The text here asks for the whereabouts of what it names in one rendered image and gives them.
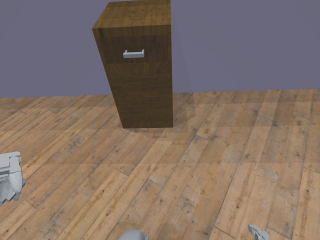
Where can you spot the robot right hand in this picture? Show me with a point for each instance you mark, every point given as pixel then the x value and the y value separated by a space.
pixel 258 233

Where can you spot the drawer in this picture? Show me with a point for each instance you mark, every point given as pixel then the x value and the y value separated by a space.
pixel 155 48

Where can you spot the cabinet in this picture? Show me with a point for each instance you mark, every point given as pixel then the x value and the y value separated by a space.
pixel 142 91

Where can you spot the handle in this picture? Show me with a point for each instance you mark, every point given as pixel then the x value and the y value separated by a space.
pixel 127 54

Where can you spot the left robot thigh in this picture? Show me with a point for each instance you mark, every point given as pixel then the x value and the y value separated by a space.
pixel 133 234

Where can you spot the robot left hand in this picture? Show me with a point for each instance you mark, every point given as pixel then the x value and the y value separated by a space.
pixel 11 177

